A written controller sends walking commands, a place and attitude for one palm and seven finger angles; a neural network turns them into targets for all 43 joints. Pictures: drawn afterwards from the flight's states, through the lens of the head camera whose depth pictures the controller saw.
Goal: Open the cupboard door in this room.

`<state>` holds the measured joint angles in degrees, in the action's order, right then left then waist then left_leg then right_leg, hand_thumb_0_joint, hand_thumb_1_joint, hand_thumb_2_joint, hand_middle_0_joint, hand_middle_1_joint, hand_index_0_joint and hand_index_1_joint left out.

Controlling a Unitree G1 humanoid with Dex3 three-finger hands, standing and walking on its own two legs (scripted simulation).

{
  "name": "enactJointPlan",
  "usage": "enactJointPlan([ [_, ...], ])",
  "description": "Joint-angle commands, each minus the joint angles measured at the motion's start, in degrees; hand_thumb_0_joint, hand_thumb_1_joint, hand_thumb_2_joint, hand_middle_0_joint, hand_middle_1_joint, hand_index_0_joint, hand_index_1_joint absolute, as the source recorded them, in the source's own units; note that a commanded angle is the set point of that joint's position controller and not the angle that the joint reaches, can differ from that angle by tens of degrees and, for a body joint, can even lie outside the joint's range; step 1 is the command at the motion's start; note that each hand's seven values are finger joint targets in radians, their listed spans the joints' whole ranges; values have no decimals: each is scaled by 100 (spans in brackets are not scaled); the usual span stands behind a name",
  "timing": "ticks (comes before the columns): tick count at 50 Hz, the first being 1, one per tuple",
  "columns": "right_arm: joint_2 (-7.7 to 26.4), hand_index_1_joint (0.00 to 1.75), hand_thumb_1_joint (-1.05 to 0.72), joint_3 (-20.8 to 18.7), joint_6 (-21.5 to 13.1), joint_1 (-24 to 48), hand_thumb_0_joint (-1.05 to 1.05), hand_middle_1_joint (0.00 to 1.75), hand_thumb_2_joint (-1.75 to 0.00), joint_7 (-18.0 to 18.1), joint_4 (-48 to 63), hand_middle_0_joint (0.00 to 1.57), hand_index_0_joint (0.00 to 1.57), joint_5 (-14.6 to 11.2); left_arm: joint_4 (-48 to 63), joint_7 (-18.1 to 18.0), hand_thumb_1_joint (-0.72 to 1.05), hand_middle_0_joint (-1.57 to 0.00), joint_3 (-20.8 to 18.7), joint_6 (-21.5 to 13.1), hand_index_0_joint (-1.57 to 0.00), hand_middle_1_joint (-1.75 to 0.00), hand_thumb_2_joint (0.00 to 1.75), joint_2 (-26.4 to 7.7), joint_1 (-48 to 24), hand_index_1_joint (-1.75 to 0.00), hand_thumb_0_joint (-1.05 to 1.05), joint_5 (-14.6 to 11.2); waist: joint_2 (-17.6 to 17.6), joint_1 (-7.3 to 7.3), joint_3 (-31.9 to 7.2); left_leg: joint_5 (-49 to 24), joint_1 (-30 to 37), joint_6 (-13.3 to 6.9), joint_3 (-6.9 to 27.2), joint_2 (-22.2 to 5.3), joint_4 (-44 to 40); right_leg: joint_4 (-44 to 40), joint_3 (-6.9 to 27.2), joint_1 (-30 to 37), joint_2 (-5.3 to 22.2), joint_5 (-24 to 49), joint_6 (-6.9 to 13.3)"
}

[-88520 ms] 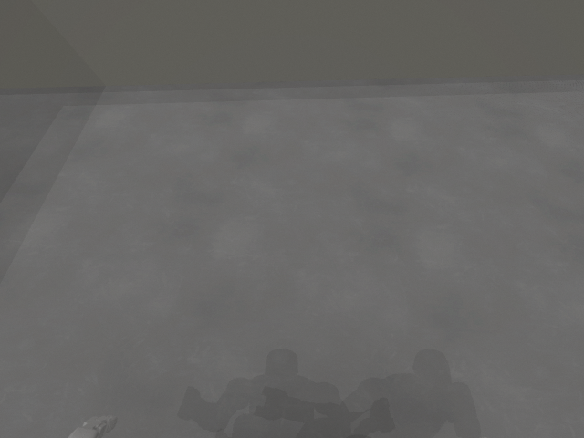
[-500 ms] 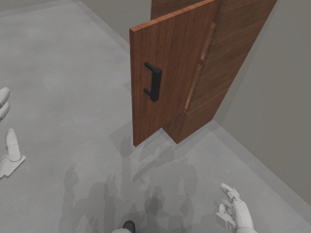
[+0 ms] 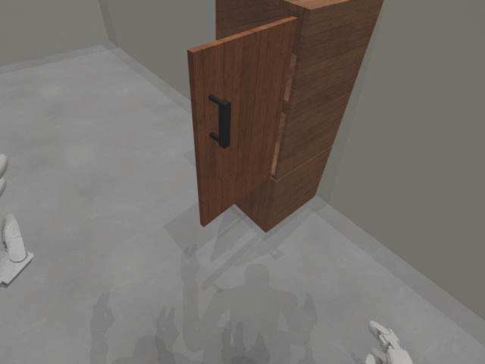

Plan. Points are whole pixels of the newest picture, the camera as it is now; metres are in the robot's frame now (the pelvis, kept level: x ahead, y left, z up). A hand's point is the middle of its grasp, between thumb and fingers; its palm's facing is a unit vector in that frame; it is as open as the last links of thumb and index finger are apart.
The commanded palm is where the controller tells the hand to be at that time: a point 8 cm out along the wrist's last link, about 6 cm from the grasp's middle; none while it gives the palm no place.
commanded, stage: stop stepping back and stand still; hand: left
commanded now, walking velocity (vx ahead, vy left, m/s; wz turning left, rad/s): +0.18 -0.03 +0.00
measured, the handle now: (218, 121) +0.64 +0.08 +0.07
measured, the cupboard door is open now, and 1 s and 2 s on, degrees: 95 95 95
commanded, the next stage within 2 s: let the arm hang, fingers relaxed in 0.48 s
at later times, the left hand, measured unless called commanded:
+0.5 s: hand (12, 267) +0.19 +0.27 +0.17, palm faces +0.43 -0.75 -0.51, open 7.4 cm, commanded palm +0.12 +0.31 +0.18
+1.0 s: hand out of the picture -0.01 +0.20 -0.17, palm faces +0.10 -0.97 -0.23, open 6.9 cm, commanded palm none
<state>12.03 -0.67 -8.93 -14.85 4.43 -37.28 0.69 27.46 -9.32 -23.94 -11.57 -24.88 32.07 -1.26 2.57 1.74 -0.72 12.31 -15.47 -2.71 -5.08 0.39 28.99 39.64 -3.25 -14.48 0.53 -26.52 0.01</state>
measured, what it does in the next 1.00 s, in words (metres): steps on the spot: left foot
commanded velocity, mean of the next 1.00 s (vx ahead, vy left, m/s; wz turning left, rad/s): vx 0.04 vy -0.02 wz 0.00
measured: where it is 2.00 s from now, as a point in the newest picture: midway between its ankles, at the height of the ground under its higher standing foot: outside the picture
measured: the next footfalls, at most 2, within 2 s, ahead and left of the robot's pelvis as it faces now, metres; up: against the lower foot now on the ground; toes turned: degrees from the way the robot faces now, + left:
left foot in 0.32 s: +0.05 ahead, +0.14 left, +0.00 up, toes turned +6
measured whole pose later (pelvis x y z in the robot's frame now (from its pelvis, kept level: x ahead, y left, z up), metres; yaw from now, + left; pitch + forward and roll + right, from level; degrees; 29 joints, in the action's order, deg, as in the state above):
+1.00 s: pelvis -0.01 +0.01 +0.00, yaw +4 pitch -1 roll -1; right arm 9.8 0.2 2.1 -14.5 1.1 -60.3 1.8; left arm -58.0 -1.4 -1.3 1.1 -11.4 15.1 0.5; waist -0.2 -0.1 4.9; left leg 12.3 -15.3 0.8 -0.5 -2.1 28.8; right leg 26.8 -7.2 -10.1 -0.1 -15.6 2.1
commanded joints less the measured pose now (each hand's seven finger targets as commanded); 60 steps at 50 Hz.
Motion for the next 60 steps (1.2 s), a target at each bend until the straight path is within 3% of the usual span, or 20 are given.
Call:
enactJointPlan([
  [1,753,30,-90,-166,-173,711,0,30,-90,45,930,20,20,-25,946,-93,90,-20,-694,-306,-20,-30,90,-853,-66,-30,0,-13,-1420,-129,89,2514,-1182,-260,1259,-1140,-1763,-879,-352,982,-130,188,105],
  [2,753,30,-90,-176,-92,771,0,30,-90,53,971,20,20,-14,838,-68,90,-20,-671,-284,-20,-30,90,-853,-79,-30,0,4,-1129,-147,173,2595,-1573,-143,1046,-900,-1295,-1306,-100,1249,-50,123,202],
  [3,709,30,-90,-215,-9,795,0,30,-90,55,1007,20,20,-4,691,-36,90,-20,-690,-269,-20,-30,90,-900,-102,-30,0,9,-343,-169,252,2323,-1790,25,702,-461,-103,-2038,869,1075,360,-470,502],
  [4,661,30,-90,-244,55,770,0,30,-90,21,1021,20,20,1,603,-6,90,-20,-779,-244,-20,-30,90,-1028,-57,-30,0,-8,889,-193,239,1570,-1881,186,299,-28,1756,-3081,2747,463,1506,-1648,1009],
  [5,682,30,-90,-254,10,756,0,30,-90,0,978,20,20,-35,878,8,90,-20,-631,-283,-20,-30,90,-937,-526,-30,0,-99,1204,-208,350,1263,-2114,247,457,-28,2991,-3323,3360,222,2037,-1225,1258],
  [7,619,30,-90,-180,-71,519,0,30,-90,-27,772,20,20,-4,618,26,90,-20,-625,-398,-20,-30,90,-855,-731,-30,0,-65,302,-27,179,892,-1769,290,623,-333,3202,-3055,2305,-80,1823,-614,1148],
  [9,610,30,-90,-141,-70,663,0,30,-90,36,809,20,20,-26,757,43,90,-20,-487,-405,-20,-30,90,-852,-1002,-30,0,-5,171,-41,283,668,-1120,242,398,-417,2287,-2906,1477,-464,1513,-168,910],
  [13,560,30,-90,-88,-204,668,0,30,-90,154,862,20,20,31,1097,-87,90,-20,-489,-383,-20,-30,90,-840,-933,-30,0,32,-74,-154,-3,415,366,116,-94,-169,92,-2402,944,-433,1078,-291,690],
  [14,621,30,-90,-124,-240,649,0,30,-90,190,879,20,20,19,1162,-99,90,-20,-489,-374,-20,-30,90,-847,-816,-30,0,4,-366,-147,-22,476,608,97,65,-252,-365,-2075,813,-422,933,-170,544],
  [16,783,30,-90,-167,-233,685,0,30,-90,162,1042,20,20,-11,1502,-108,90,-20,-578,-417,-20,-30,90,-856,-809,-30,0,-32,-1362,-198,-84,327,784,-266,1417,-1116,-939,-853,383,-574,194,604,133],
  [18,679,30,-90,-137,-214,636,0,30,-90,91,925,20,20,-47,1082,-53,90,-20,-718,-386,-20,-30,90,-878,-511,-30,0,-40,-1551,-142,-104,963,43,-388,1930,-1498,-1517,-222,-12,-155,-107,247,-42],
  [23,678,30,-90,-140,-259,642,0,30,-90,-11,975,20,20,-79,1192,-4,90,-20,-709,-325,-20,-30,90,-841,-216,-30,0,-18,-1006,-175,-135,-226,-57,-184,1071,-1174,-836,-1229,-1,469,-26,1172,-17],
  [28,556,30,-90,-178,-162,586,0,30,-90,-80,938,20,20,-107,1092,14,90,-20,-746,-254,-20,-30,90,-896,-48,-30,0,-168,225,-81,-435,92,-93,255,264,-266,611,-2044,1515,415,1002,2504,524],
  [29,898,30,-90,-389,-406,703,0,30,-90,-557,-479,20,20,-31,-3370,749,90,-20,1816,517,-20,-30,90,253,-723,-30,0,322,168,259,-322,-338,-362,266,430,-691,1360,-1046,763,-174,1375,3671,554],
  [32,714,30,-90,-277,503,127,0,30,-90,-475,-333,20,20,7,-3907,926,90,-20,1794,1178,-20,-30,90,700,-869,-30,0,335,241,7,-450,-1194,-268,28,747,-691,742,-497,238,-404,685,2774,325],
  [35,769,30,-90,-208,726,385,0,30,-90,-434,-331,20,20,108,-4928,896,90,-20,1847,1137,-20,-30,90,492,-1250,-30,0,338,1063,-159,-278,-1131,-534,61,635,-431,908,-1000,547,61,907,3221,412],
  [37,652,30,-90,-188,863,358,0,30,-90,-420,-575,20,20,115,-5739,843,90,-20,1922,1160,-20,-30,90,371,-1598,-30,0,306,676,-63,-227,-719,-138,179,489,-294,727,-1162,579,97,1080,3413,558],
  [40,625,30,-90,-71,912,340,0,30,-90,-396,-1089,20,20,139,-6814,805,90,-20,2061,1165,-20,-30,90,521,-1810,-30,0,220,-796,-102,-84,-1726,106,108,806,-624,-52,-1063,322,236,610,2554,255],
  [42,595,30,-90,-22,914,387,0,30,-90,-353,-1373,20,20,100,-7455,793,90,-20,2116,1153,-20,-30,90,574,-1662,-30,0,184,-1093,-175,-113,-1355,18,93,907,-677,-321,-1359,351,563,534,2024,223],
  [60,230,30,-90,-22,972,-323,0,30,-90,-277,-2604,20,20,48,-9151,745,90,-20,2237,1113,-20,-30,90,890,-1384,-30,0,157,-217,-109,503,-279,440,133,753,-649,-962,-2250,320,217,580,1084,289],
])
